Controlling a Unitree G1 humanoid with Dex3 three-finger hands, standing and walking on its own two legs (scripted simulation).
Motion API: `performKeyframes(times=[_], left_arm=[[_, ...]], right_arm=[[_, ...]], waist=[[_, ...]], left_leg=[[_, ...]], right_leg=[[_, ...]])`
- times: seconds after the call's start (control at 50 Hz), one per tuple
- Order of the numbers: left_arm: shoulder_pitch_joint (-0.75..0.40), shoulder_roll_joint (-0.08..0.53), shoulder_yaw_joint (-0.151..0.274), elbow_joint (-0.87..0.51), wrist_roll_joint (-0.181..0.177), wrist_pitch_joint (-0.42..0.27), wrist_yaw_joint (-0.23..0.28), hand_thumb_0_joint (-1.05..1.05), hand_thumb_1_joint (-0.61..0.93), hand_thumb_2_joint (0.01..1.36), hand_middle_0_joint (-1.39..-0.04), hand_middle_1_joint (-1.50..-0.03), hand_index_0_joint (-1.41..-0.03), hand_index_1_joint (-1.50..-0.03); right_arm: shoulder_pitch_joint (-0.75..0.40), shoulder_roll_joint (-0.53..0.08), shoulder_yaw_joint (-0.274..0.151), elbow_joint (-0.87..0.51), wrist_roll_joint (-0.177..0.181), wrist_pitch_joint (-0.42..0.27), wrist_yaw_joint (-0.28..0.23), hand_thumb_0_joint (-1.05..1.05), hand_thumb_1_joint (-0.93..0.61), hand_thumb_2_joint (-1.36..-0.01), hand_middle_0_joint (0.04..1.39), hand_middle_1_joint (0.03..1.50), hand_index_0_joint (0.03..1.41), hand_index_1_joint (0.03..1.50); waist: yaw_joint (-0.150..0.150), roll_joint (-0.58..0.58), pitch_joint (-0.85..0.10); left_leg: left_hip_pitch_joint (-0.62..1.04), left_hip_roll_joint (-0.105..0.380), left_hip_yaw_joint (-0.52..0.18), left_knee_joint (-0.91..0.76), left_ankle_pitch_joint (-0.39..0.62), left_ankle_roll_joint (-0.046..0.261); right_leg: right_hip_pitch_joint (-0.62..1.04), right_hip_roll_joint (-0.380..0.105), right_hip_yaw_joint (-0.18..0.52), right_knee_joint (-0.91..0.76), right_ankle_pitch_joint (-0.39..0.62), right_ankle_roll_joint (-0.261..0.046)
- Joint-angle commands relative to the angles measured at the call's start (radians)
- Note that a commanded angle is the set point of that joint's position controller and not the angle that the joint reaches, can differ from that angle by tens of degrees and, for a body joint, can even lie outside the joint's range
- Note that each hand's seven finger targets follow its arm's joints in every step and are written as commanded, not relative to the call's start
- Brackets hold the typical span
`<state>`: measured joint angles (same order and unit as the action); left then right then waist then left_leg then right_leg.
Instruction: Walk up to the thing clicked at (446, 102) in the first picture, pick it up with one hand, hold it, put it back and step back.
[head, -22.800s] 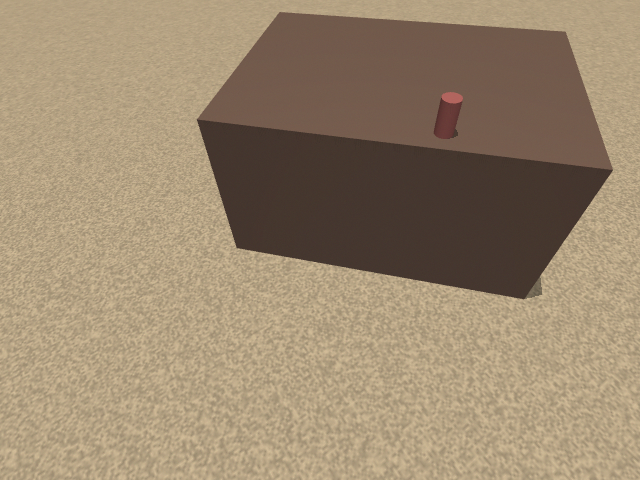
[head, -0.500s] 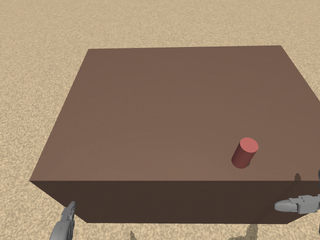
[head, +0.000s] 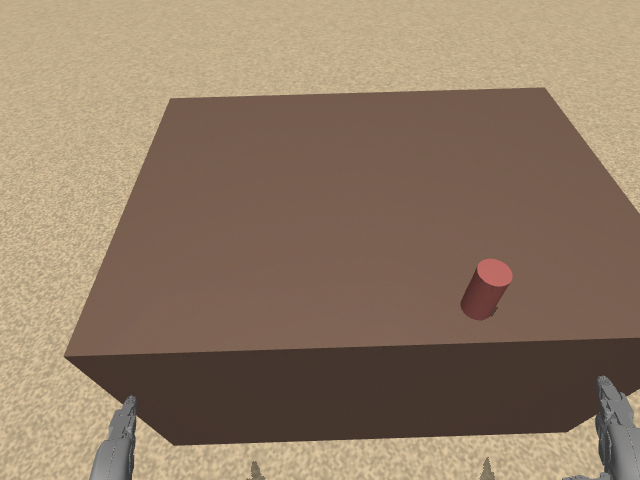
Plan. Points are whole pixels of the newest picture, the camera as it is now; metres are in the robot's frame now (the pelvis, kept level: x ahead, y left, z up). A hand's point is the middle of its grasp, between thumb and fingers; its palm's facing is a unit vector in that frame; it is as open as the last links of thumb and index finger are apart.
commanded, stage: sink last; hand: right
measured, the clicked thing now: (484, 290) +0.43 -0.25 -0.10
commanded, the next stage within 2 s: home in 0.06 s
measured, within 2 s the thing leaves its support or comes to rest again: neither
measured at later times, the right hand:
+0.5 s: hand (526, 475) +0.16 -0.21 -0.07, palm faces +0.17 +0.95 -0.25, open 17.4 cm
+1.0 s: hand (497, 465) +0.17 -0.19 -0.09, palm faces +0.09 +0.97 -0.24, open 17.4 cm
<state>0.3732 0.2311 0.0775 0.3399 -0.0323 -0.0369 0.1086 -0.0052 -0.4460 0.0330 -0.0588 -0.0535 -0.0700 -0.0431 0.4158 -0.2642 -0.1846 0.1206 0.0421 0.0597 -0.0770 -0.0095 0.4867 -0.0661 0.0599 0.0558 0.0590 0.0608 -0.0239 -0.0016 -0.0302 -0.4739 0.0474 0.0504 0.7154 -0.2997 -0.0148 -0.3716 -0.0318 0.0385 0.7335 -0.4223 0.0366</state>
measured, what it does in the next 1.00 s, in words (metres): stands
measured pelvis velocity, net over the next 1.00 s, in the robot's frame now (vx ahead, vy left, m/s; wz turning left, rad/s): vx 0.00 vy -0.01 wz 0.01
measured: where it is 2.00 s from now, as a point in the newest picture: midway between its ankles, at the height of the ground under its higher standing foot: outside the picture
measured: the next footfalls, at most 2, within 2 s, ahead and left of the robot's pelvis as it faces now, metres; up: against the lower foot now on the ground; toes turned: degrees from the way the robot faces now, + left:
none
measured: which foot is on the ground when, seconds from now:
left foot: down 0.00-1.00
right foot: down 0.00-1.00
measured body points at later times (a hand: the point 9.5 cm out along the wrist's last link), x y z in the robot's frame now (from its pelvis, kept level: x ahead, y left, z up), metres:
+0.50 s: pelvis -0.01 -0.01 +0.00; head +0.02 -0.01 +0.45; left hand +0.16 +0.21 -0.06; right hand +0.14 -0.26 -0.05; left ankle +0.04 +0.13 -0.71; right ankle -0.02 -0.14 -0.71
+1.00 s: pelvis +0.00 -0.01 -0.01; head +0.04 -0.02 +0.44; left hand +0.16 +0.22 -0.09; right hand +0.16 -0.24 -0.07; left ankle +0.04 +0.13 -0.71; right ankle -0.02 -0.14 -0.71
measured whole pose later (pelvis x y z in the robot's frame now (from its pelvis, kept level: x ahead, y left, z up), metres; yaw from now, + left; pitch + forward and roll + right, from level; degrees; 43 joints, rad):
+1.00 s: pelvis +0.00 -0.01 -0.01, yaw +1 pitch +5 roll +1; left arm 0.26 0.21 -0.01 0.54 -0.02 -0.08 0.07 0.01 0.89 0.89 -0.20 -0.29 -0.20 -0.30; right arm 0.39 -0.19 0.00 0.24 0.01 0.04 -0.10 -0.01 0.52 -0.07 0.06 0.05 0.05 0.06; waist 0.00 -0.01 -0.03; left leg -0.53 0.04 0.04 0.76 -0.32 -0.03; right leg -0.44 -0.04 0.03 0.82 -0.47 0.02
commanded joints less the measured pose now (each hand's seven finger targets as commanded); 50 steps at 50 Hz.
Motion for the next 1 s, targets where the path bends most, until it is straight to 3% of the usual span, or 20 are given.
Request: performKeyframes(times=[0.0, 0.06, 0.1, 0.14, 0.18, 0.26, 0.3, 0.32, 0.38, 0.42, 0.44, 0.5, 0.6, 0.68, 0.74, 0.76, 0.78, 0.82, 0.96, 0.98], left_arm=[[-0.060, 0.142, 0.074, -0.215, 0.006, -0.077, 0.014, 0.000, -0.465, 0.047, -0.054, -0.061, -0.064, -0.050], [-0.036, 0.115, 0.060, -0.173, 0.004, -0.078, 0.008, 0.000, -0.448, 0.060, -0.051, -0.063, -0.060, -0.053], [-0.053, 0.151, 0.103, -0.204, 0.002, -0.086, 0.007, 0.000, -0.462, 0.061, -0.054, -0.062, -0.060, -0.054], [-0.040, 0.148, 0.105, -0.225, 0.000, -0.086, 0.004, 0.000, -0.445, 0.061, -0.052, -0.061, -0.060, -0.052], [-0.013, 0.093, 0.053, -0.191, -0.002, -0.088, -0.005, 0.000, -0.285, 0.221, -0.144, -0.201, -0.142, -0.203], [-0.083, 0.023, -0.041, -0.198, 0.003, -0.107, -0.019, 0.000, 0.035, 0.541, -0.154, -0.219, -0.153, -0.221], [-0.117, -0.007, -0.086, -0.157, 0.006, -0.112, -0.022, 0.000, 0.195, 0.645, -0.155, -0.221, -0.154, -0.222], [-0.113, 0.001, -0.079, -0.137, 0.010, -0.116, -0.019, 0.000, 0.275, 0.664, -0.158, -0.226, -0.157, -0.228], [-0.058, 0.116, 0.014, -0.124, 0.020, -0.125, -0.005, 0.000, 0.515, 0.688, -0.163, -0.233, -0.161, -0.235], [-0.069, 0.114, 0.013, -0.125, 0.019, -0.126, -0.006, 0.000, 0.595, 0.725, -0.169, -0.244, -0.168, -0.246], [-0.070, 0.123, 0.031, -0.113, 0.019, -0.124, -0.005, 0.000, 0.648, 0.756, -0.175, -0.253, -0.174, -0.255], [-0.083, 0.099, 0.009, -0.120, 0.016, -0.119, -0.009, 0.000, 0.706, 0.789, -0.181, -0.263, -0.180, -0.265], [-0.109, 0.044, -0.047, -0.129, 0.017, -0.106, -0.018, 0.000, 0.870, 0.885, -0.198, -0.292, -0.197, -0.293], [-0.130, 0.044, -0.050, -0.141, 0.016, -0.094, -0.023, 0.000, 0.886, 0.895, -0.200, -0.295, -0.199, -0.296], [-0.110, 0.044, -0.047, -0.134, 0.016, -0.088, -0.029, 0.000, 0.896, 0.901, -0.201, -0.297, -0.200, -0.298], [-0.123, 0.113, -0.020, 0.025, 0.019, -0.085, -0.024, 0.000, 0.897, 0.901, -0.201, -0.297, -0.200, -0.298], [-0.128, 0.101, -0.031, 0.008, 0.017, -0.090, -0.024, 0.000, 0.897, 0.901, -0.201, -0.297, -0.200, -0.298], [-0.145, 0.081, -0.039, 0.016, 0.018, -0.098, -0.028, 0.000, 0.897, 0.901, -0.201, -0.298, -0.200, -0.299], [-0.184, 0.095, -0.035, 0.054, 0.015, -0.101, -0.014, 0.000, 0.897, 0.901, -0.201, -0.298, -0.200, -0.299], [-0.150, 0.270, -0.001, 0.236, 0.123, -0.057, -0.044, 0.000, 0.897, 0.901, -0.201, -0.298, -0.200, -0.299]], right_arm=[[-0.016, -0.225, -0.139, -0.251, 0.007, -0.089, -0.019, 0.000, 0.511, -0.060, 0.051, 0.059, 0.053, 0.059], [0.026, -0.206, -0.143, -0.225, 0.015, -0.098, -0.014, 0.000, 0.491, -0.065, 0.052, 0.059, 0.054, 0.059], [0.022, -0.203, -0.156, -0.195, 0.015, -0.107, -0.012, 0.000, 0.473, -0.068, 0.053, 0.059, 0.055, 0.059], [0.004, -0.179, -0.138, -0.165, 0.011, -0.119, -0.003, 0.000, 0.470, -0.068, 0.052, 0.059, 0.055, 0.059], [-0.006, -0.160, -0.122, -0.144, 0.012, -0.134, 0.005, 0.000, 0.510, -0.082, 0.058, 0.061, 0.058, 0.061], [-0.067, -0.119, -0.054, -0.142, 0.001, -0.158, 0.015, 0.000, 0.538, -0.064, 0.055, 0.056, 0.055, 0.056], [-0.098, -0.115, -0.034, -0.147, -0.005, -0.165, 0.014, 0.000, 0.543, -0.061, 0.055, 0.055, 0.054, 0.055], [-0.096, -0.109, -0.023, -0.117, -0.008, -0.167, 0.015, 0.000, 0.531, -0.068, 0.056, 0.057, 0.056, 0.057], [-0.059, -0.097, 0.005, -0.092, -0.014, -0.154, 0.012, 0.000, 0.546, -0.059, 0.054, 0.055, 0.054, 0.055], [-0.089, -0.057, 0.062, -0.066, -0.017, -0.147, 0.015, 0.000, 0.541, -0.062, 0.055, 0.055, 0.055, 0.055], [-0.076, -0.057, 0.062, -0.034, -0.019, -0.137, 0.013, 0.000, 0.544, -0.060, 0.054, 0.055, 0.054, 0.055], [-0.118, -0.057, 0.077, -0.015, -0.025, -0.128, 0.010, 0.000, 0.534, -0.065, 0.055, 0.056, 0.055, 0.056], [-0.129, -0.041, 0.117, 0.007, -0.027, -0.117, 0.001, 0.000, 0.540, -0.061, 0.054, 0.055, 0.054, 0.055], [-0.102, -0.065, 0.102, 0.013, -0.026, -0.115, -0.002, 0.000, 0.529, -0.067, 0.055, 0.057, 0.055, 0.057], [-0.090, -0.016, 0.153, 0.018, -0.022, -0.107, 0.000, 0.000, 0.523, -0.071, 0.056, 0.058, 0.056, 0.058], [-0.044, -0.052, 0.072, -0.020, -0.026, -0.101, -0.022, 0.000, 0.583, -0.036, 0.050, 0.048, 0.050, 0.048], [-0.052, -0.006, 0.142, -0.003, -0.030, -0.092, -0.018, 0.000, 0.559, -0.049, 0.052, 0.052, 0.052, 0.052], [-0.034, 0.014, 0.159, -0.017, -0.032, -0.085, -0.019, 0.000, 0.545, -0.057, 0.053, 0.054, 0.053, 0.054], [-0.092, -0.032, 0.131, -0.084, -0.032, -0.072, -0.039, 0.000, 0.525, -0.069, 0.055, 0.057, 0.055, 0.057], [-0.110, -0.250, 0.078, 0.232, -0.127, -0.093, 0.002, 0.000, 0.536, -0.062, 0.054, 0.055, 0.054, 0.055]], waist=[[-0.010, -0.030, -0.117], [-0.017, -0.021, -0.035], [-0.007, 0.014, -0.036], [0.014, 0.046, -0.027], [0.008, 0.041, 0.009], [-0.003, -0.008, -0.036], [-0.008, -0.045, -0.042], [0.004, -0.039, -0.057], [0.035, -0.044, -0.131], [0.048, -0.013, -0.105], [0.041, 0.001, -0.107], [0.038, 0.007, -0.101], [0.017, -0.051, -0.117], [0.005, -0.058, -0.123], [0.023, -0.058, -0.134], [0.011, -0.059, -0.115], [0.038, -0.033, -0.091], [0.032, -0.027, -0.104], [0.039, 0.006, -0.132], [0.026, -0.036, -0.158]], left_leg=[[0.188, -0.009, 0.018, -0.133, 0.042, 0.001], [0.160, -0.013, 0.025, -0.147, 0.000, 0.001], [0.164, -0.017, 0.030, -0.150, 0.002, 0.001], [0.144, -0.017, 0.030, -0.157, -0.004, -0.003], [0.124, -0.016, 0.030, -0.157, -0.023, -0.003], [0.146, -0.018, 0.025, -0.132, 0.033, 0.006], [0.144, -0.013, 0.016, -0.133, 0.006, 0.006], [0.141, -0.014, 0.014, -0.129, 0.001, 0.007], [0.146, -0.027, 0.029, -0.094, 0.101, 0.013], [0.131, -0.028, 0.034, -0.093, 0.101, 0.008], [0.134, -0.027, 0.038, -0.091, 0.096, 0.007], [0.131, -0.026, 0.036, -0.094, 0.067, 0.008], [0.149, -0.025, 0.033, -0.071, 0.106, 0.016], [0.174, -0.021, 0.026, -0.082, 0.102, 0.013], [0.167, -0.027, 0.031, -0.074, 0.142, 0.015], [0.159, -0.041, 0.035, -0.063, 0.126, 0.018], [0.139, -0.042, 0.034, -0.065, 0.114, 0.017], [0.144, -0.039, 0.034, -0.059, 0.123, 0.016], [0.112, -0.036, 0.026, -0.044, 0.096, 0.007], [0.215, 0.058, -0.072, -0.003, 0.234, 0.055]], right_leg=[[-0.080, 0.048, -0.083, -0.142, 0.110, -0.039], [-0.108, 0.046, -0.081, -0.157, 0.079, -0.041], [-0.099, 0.041, -0.076, -0.163, 0.082, -0.041], [-0.089, 0.041, -0.077, -0.164, 0.075, -0.044], [-0.102, 0.041, -0.078, -0.167, 0.058, -0.046], [-0.096, 0.040, -0.078, -0.161, 0.115, -0.038], [-0.111, 0.046, -0.083, -0.161, 0.082, -0.037], [-0.103, 0.044, -0.083, -0.157, 0.076, -0.038], [-0.048, 0.030, -0.068, -0.149, 0.176, -0.027], [-0.064, 0.030, -0.065, -0.141, 0.168, -0.029], [-0.067, 0.029, -0.061, -0.141, 0.163, -0.030], [-0.078, 0.029, -0.059, -0.142, 0.132, -0.031], [-0.097, 0.023, -0.054, -0.133, 0.185, -0.019], [-0.112, 0.032, -0.071, -0.126, 0.170, -0.020], [-0.093, 0.026, -0.071, -0.120, 0.217, -0.017], [-0.097, 0.020, -0.062, -0.101, 0.198, -0.018], [-0.105, 0.017, -0.061, -0.104, 0.179, -0.020], [-0.114, 0.019, -0.063, -0.090, 0.185, -0.023], [-0.127, 0.025, -0.060, -0.053, 0.150, -0.035], [-0.038, -0.040, -0.001, -0.046, 0.330, -0.068]])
